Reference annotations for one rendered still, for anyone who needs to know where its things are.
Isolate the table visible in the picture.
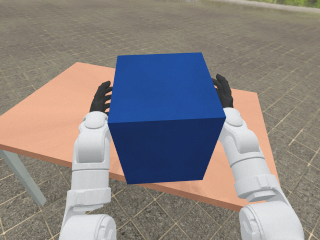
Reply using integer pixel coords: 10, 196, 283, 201
0, 62, 280, 212

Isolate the left robot upper arm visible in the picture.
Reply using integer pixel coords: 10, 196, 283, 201
59, 214, 117, 240

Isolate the right robot upper arm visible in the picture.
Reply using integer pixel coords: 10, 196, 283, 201
239, 200, 304, 240

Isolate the robot right forearm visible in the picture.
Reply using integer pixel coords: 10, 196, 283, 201
218, 107, 305, 240

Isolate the left robot hand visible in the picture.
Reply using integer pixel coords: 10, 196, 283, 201
89, 80, 113, 116

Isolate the carton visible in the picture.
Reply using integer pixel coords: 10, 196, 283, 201
107, 52, 226, 185

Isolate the right robot hand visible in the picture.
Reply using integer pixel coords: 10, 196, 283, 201
211, 74, 234, 109

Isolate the robot left forearm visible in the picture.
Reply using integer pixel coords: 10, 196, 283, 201
58, 111, 111, 240

